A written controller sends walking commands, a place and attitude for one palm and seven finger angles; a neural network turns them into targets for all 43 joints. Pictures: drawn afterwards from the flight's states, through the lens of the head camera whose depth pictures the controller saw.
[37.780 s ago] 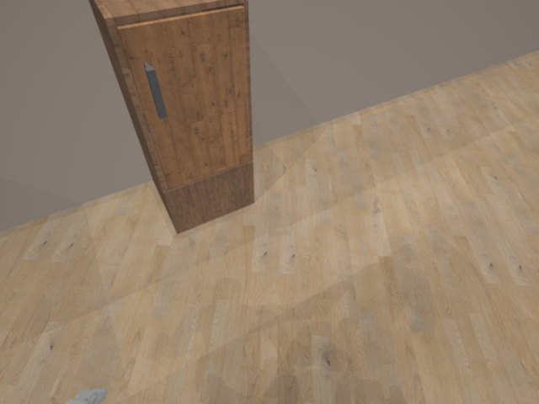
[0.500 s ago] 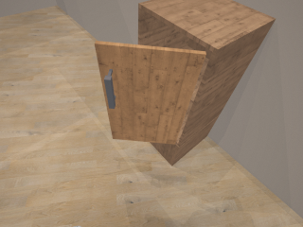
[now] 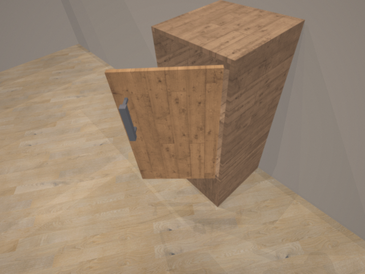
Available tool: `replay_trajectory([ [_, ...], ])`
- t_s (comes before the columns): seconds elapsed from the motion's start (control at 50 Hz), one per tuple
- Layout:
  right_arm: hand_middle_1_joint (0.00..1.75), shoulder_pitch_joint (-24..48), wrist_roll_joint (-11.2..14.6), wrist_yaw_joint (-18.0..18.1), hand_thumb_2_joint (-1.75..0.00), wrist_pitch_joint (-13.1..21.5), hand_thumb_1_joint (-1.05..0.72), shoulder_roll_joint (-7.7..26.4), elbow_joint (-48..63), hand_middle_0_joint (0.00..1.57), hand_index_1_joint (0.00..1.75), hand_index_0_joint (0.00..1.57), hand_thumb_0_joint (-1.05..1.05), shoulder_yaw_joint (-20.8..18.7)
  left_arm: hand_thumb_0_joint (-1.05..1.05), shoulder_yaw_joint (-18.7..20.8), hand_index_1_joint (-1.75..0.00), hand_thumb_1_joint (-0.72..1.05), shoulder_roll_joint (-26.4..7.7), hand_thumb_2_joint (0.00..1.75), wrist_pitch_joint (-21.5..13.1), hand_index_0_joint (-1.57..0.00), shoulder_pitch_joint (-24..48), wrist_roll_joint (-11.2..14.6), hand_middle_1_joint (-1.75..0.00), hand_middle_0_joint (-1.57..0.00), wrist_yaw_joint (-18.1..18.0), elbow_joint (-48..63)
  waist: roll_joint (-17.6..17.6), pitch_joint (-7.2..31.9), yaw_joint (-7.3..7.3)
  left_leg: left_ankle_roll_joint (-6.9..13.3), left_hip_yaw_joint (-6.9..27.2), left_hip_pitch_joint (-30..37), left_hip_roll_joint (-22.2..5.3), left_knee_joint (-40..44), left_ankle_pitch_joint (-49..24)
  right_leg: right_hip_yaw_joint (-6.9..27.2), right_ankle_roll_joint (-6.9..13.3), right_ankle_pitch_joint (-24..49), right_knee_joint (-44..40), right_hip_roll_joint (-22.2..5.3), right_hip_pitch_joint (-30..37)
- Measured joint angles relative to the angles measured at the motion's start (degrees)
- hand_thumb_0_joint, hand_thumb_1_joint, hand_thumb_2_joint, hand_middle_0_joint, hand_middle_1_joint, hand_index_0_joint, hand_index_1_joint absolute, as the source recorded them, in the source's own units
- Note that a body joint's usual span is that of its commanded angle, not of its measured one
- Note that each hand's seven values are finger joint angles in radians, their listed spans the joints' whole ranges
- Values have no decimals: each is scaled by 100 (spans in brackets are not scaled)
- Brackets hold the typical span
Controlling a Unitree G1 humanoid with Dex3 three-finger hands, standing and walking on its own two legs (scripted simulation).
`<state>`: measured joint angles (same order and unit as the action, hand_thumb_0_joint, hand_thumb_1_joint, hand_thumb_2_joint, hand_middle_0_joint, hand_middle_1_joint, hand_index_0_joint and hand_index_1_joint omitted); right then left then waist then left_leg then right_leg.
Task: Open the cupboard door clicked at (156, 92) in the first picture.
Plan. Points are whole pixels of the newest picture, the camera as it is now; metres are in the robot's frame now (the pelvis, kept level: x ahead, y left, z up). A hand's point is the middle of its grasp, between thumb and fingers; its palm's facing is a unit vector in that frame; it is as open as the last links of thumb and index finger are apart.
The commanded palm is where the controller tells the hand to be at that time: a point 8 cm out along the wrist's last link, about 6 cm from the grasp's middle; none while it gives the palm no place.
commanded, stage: come to a stop and stand still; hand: left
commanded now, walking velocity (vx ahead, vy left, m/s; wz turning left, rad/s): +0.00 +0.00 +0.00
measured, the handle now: (129, 119) +0.60 +0.23 -0.03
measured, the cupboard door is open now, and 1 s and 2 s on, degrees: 46 46 46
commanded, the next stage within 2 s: look again from close up in 0.54 s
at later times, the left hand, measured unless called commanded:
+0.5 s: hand out of the picture +0.02 +0.14 -0.17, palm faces +0.04 -0.98 -0.21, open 7.3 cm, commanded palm none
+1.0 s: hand out of the picture +0.03 +0.14 -0.17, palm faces +0.07 -0.98 -0.20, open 7.3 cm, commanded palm none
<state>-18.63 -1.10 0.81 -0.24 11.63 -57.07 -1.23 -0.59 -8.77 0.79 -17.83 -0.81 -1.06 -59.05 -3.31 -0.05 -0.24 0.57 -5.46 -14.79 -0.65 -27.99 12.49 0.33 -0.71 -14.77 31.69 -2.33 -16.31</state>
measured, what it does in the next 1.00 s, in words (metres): shifts its weight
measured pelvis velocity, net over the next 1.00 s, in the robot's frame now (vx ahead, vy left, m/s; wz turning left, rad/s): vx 0.04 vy -0.03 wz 0.03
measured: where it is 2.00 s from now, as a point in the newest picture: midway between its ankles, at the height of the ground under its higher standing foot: outside the picture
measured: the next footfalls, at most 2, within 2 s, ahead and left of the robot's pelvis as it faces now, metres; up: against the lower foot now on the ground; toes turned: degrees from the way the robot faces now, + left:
none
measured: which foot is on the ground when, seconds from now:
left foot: down 0.00-1.00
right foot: down 0.00-1.00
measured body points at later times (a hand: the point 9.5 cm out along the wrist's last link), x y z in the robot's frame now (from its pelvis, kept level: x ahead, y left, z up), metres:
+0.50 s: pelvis +0.02 -0.03 +0.00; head +0.02 -0.05 +0.45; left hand +0.01 +0.19 -0.15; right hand +0.00 -0.23 -0.17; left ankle +0.03 +0.12 -0.73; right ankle +0.02 -0.13 -0.73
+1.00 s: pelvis +0.04 -0.03 +0.01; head +0.05 -0.04 +0.46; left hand +0.03 +0.19 -0.15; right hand +0.04 -0.25 -0.16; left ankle +0.03 +0.12 -0.73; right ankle +0.02 -0.13 -0.73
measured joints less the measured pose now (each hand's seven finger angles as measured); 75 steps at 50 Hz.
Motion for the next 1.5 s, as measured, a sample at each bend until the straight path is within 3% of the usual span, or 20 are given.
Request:
replay_trajectory([
  [0.2, 30, -262, 29, 43, -90, 60, -91, -222, -532, 20, 30, 20, 0, 104, 1, -8, -30, 92, 90, 90, -87, -20, 118, 38, -30, -20, -34, -322, 121, -133, -53, -146, 114, 157, -115, 193, -80, -121, 133, 41, -188, 122, 182],
  [0.44, 30, -63, 36, 73, -90, 95, -91, -417, -693, 20, 30, 20, 0, 128, 1, 33, -30, 93, 101, 90, -133, -20, 178, 41, -30, -20, -61, -474, 166, -164, -29, -248, 201, 262, -218, 257, -50, -212, 228, 21, -322, 227, 339],
  [0.74, 30, 211, 35, 120, -90, 138, -92, -352, -688, 20, 30, 20, 0, 100, 1, 60, -30, 92, 142, 90, -166, -20, 136, 30, -30, -20, -56, -510, 217, -199, 60, -288, 233, 397, -240, 386, -4, -247, 253, -36, -454, 255, 487],
  [1.28, 30, 260, 43, 127, -90, 105, -92, -369, -804, 20, 30, 20, 1, 115, 1, 71, -30, 92, 97, 90, -239, -20, 178, 23, -30, -20, -121, -497, 236, -224, 79, -307, 287, 460, -299, 296, 101, -327, 262, -90, -627, 304, 692],
  [1.3, 30, 196, 110, 156, -90, 145, -92, -313, -591, 20, 30, 20, 1, 160, 2, 62, -30, 93, 72, 90, 102, -20, -113, 273, -30, -20, -171, 351, 214, -257, 89, -242, 310, 422, -315, 196, 177, -311, 251, -90, -580, 328, 653],
  [1.32, 30, 69, 152, 236, -90, 368, -93, -253, -347, 20, 30, 20, 1, 169, 3, 107, -30, 95, 10, 90, 189, -20, -468, 447, -30, -20, -221, 1351, 207, -249, 124, -252, 305, 432, -313, 202, 258, -283, 251, -128, -477, 328, 592],
  [1.36, 30, -101, 274, 360, -90, 898, -93, -112, 66, 20, 30, 20, 2, 98, 4, 97, -31, 95, -85, 89, -114, -20, -923, 724, -31, -20, -409, 2918, 163, -145, 88, -293, 356, 296, -240, 69, 299, -323, 234, -242, -272, 248, 462],
  [1.4, 30, -41, 312, 412, -90, 1282, -93, 72, 433, 20, 30, 20, 2, 22, 4, 151, -32, 93, -88, 89, -539, -20, -913, 961, -32, -20, -398, 3873, 87, -41, -27, -247, 466, -32, -155, -245, 363, -425, 188, -365, 10, 152, 207],
  [1.44, 30, 149, 254, 392, -90, 1527, -92, 232, 806, 20, 30, 20, 2, -74, 4, 294, -33, 90, -60, 88, -1184, -20, -612, 1078, -34, -20, -166, 4284, 74, 174, -117, -204, 526, -593, -97, -704, 489, -474, 161, -523, 473, 75, -329],
  [1.5, 30, 512, 172, 248, -90, 1732, -92, 359, 1398, 20, 30, 20, 1, -237, 3, 513, -37, 84, 11, 86, -2307, -20, -117, 1258, -37, -20, 530, 4459, 229, 521, -87, -207, 446, -1532, -81, -1525, 777, -367, 161, -824, 1379, 21, -1343],
])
